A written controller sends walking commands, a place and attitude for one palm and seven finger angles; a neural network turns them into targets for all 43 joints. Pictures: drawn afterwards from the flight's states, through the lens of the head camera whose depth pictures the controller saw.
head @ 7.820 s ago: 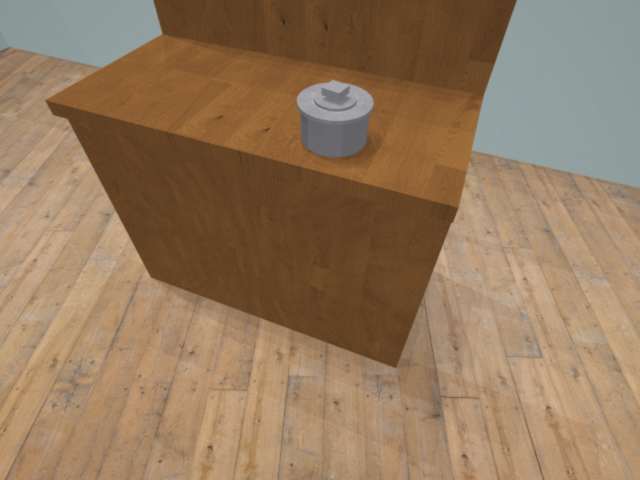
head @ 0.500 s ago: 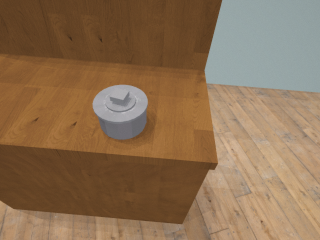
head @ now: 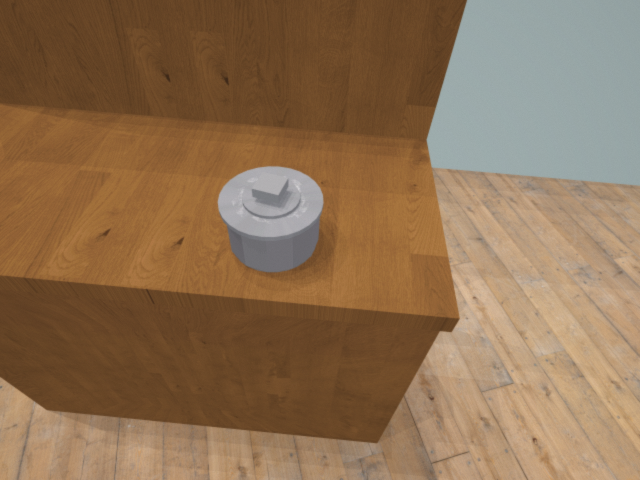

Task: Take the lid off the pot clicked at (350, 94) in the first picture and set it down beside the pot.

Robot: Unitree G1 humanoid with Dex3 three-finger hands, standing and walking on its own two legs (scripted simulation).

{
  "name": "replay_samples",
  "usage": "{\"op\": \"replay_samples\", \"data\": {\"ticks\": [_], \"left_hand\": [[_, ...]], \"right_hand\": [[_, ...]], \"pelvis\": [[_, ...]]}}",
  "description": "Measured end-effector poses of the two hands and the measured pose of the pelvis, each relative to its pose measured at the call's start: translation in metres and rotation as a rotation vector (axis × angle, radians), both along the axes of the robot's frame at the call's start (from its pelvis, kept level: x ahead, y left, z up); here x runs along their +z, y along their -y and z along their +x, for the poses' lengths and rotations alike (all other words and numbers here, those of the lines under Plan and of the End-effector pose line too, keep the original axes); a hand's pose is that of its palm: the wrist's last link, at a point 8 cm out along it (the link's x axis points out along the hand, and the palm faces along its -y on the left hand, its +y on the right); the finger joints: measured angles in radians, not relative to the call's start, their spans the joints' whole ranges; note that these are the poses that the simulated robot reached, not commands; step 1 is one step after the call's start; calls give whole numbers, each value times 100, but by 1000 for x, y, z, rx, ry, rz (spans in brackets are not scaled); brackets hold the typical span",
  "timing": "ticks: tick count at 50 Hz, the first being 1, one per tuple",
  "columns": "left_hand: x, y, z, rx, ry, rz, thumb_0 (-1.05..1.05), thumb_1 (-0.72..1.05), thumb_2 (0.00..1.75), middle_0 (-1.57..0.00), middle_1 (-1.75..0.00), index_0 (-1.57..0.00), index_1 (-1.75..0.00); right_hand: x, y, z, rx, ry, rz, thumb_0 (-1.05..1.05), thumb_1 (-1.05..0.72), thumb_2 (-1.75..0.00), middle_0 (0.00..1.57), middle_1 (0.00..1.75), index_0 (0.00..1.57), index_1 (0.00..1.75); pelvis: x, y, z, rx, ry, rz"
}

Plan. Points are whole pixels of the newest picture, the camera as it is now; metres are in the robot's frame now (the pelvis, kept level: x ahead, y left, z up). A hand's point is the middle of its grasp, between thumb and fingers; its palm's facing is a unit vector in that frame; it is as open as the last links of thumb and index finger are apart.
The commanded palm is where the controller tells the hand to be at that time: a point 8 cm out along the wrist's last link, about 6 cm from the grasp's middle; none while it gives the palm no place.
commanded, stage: look again from close up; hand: left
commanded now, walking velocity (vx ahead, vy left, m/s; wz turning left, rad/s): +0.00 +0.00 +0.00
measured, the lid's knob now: (270, 187) +0.48 +0.11 +0.11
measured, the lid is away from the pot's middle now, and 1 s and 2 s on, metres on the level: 0.00 0.00 0.00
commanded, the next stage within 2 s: lift the closed hand beside the body in 0.90 s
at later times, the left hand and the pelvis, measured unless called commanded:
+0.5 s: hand out of the picture -0.05 +0.17 -0.18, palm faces +0.04 -0.99 -0.15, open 7.4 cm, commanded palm none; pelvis -0.03 +0.02 +0.00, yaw +0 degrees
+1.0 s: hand out of the picture -0.05 +0.18 -0.18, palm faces +0.04 -0.99 -0.14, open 7.4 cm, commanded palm +0.06 +0.23 -0.07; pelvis -0.03 +0.03 +0.00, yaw +0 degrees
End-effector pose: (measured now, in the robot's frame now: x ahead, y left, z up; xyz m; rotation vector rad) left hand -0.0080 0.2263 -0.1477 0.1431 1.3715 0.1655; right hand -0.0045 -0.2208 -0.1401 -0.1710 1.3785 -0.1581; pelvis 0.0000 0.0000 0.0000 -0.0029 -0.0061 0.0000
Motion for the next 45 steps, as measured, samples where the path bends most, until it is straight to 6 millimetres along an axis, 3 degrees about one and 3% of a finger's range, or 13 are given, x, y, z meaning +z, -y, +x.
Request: {"op": "replay_samples", "data": {"ticks": [10, 28, 45], "left_hand": [[-1, 0, -19, 6, -22, -20, 1, 91, 90, -20, -30, -19, -30], [-4, 2, -47, 14, -64, -51, 1, 91, 90, -20, -30, -19, -30], [-5, -2, -51, 17, -70, -55, 1, 91, 90, -20, -30, -19, -30]], "right_hand": [[-1, -14, -18, -5, -12, 14, 1, -91, -90, 20, 30, 20, 30], [2, -22, -31, -13, -18, 9, 1, -91, -90, 20, 30, 20, 30], [2, -31, -39, -21, -33, 13, 1, -91, -90, 20, 30, 20, 30]], "pelvis": [[1, -9, -12, 2, 9, 0], [2, -17, -27, 2, 7, -4], [2, -24, -30, 4, 6, -6]]}}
